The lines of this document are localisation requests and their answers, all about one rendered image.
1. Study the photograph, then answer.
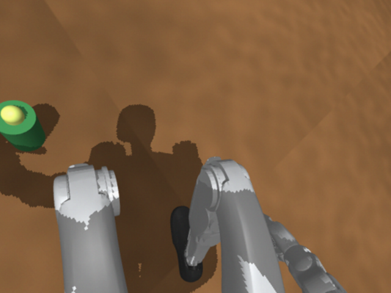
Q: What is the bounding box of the right robot hand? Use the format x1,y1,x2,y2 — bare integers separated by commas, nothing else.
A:
264,214,299,262

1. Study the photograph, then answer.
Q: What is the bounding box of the right robot foot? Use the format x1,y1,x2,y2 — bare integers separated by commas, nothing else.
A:
170,206,203,282

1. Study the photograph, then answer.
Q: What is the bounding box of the right robot arm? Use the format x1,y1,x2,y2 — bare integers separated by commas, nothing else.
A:
283,245,347,293

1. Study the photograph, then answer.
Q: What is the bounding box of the bottle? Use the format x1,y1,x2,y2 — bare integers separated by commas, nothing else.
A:
0,100,45,151

